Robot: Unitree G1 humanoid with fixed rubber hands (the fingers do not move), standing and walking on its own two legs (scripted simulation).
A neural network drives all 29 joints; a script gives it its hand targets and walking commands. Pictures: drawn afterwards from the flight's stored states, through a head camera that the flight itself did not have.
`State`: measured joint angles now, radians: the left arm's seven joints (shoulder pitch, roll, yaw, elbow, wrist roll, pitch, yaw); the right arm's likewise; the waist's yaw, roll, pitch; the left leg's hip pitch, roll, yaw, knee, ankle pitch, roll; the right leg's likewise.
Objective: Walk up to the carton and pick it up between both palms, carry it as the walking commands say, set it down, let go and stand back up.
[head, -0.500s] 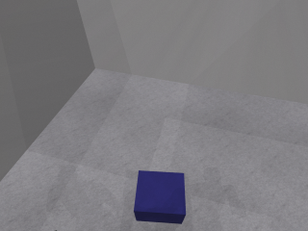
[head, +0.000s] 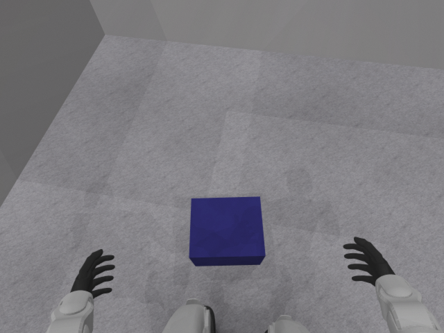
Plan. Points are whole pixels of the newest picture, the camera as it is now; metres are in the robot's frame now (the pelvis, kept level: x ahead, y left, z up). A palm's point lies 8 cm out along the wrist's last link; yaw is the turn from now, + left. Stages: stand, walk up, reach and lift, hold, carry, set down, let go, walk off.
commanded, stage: reach and lift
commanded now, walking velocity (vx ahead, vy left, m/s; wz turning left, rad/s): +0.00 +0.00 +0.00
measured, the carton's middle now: (226, 232) +0.45 +0.05 -0.64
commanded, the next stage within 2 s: none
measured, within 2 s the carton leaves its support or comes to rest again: neither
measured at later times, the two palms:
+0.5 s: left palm (114, 231) +0.31 +0.28 -0.14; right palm (336, 216) +0.37 -0.20 -0.13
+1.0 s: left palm (140, 192) +0.43 +0.26 -0.19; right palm (313, 179) +0.48 -0.18 -0.18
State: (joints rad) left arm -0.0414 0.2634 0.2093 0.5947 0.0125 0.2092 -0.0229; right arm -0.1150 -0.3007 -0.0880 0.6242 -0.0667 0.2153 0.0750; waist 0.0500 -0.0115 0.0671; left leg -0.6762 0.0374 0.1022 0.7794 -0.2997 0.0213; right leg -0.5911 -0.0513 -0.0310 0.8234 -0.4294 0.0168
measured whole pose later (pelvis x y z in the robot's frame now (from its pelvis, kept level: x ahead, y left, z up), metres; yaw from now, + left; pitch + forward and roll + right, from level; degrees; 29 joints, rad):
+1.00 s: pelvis -0.07 +0.02 -0.08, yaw -2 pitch +42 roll -2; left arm -1.13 0.28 0.36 0.82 -0.03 0.20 0.03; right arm -1.23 -0.40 -0.26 0.95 0.02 0.18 0.05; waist 0.08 -0.03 0.06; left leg -1.55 0.07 0.11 1.04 -0.22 0.07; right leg -1.48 -0.03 -0.01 1.11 -0.36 0.03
